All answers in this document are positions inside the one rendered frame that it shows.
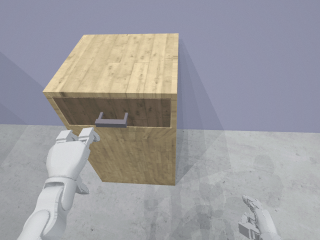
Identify robot right hand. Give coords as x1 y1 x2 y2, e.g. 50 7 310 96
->
238 195 278 240

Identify cabinet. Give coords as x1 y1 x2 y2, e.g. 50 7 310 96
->
43 33 179 186

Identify robot left hand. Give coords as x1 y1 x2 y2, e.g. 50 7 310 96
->
46 127 100 195

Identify left robot forearm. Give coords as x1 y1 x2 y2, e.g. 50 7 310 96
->
17 176 77 240

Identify drawer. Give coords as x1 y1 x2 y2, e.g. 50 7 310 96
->
52 96 171 128

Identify handle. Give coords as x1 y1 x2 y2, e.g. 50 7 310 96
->
95 112 129 128

